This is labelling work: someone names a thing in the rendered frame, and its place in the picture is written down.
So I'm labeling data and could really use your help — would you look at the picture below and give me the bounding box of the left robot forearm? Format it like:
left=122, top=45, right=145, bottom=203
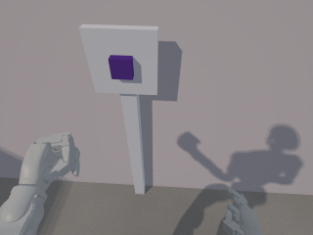
left=0, top=184, right=48, bottom=235

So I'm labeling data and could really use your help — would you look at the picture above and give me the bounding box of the panel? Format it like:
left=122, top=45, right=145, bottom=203
left=79, top=24, right=158, bottom=195

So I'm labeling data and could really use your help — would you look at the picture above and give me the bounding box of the left robot hand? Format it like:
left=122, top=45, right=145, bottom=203
left=19, top=131, right=80, bottom=191

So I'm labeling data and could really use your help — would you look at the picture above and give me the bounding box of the button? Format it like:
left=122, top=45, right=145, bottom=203
left=108, top=55, right=134, bottom=80

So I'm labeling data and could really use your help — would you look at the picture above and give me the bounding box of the right robot hand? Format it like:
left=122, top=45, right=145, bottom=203
left=223, top=187, right=262, bottom=235

